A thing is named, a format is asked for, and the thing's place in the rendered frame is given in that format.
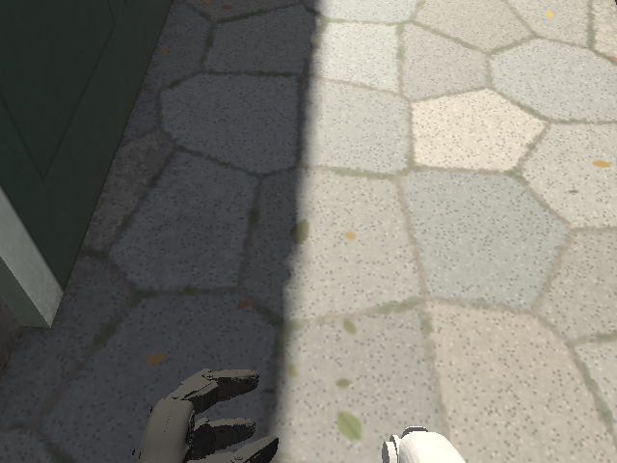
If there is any robot right thigh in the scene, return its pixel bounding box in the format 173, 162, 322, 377
382, 431, 466, 463

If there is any right robot shin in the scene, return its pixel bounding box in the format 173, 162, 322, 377
400, 426, 428, 439

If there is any robot left hand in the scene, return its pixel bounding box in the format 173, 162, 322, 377
132, 368, 279, 463

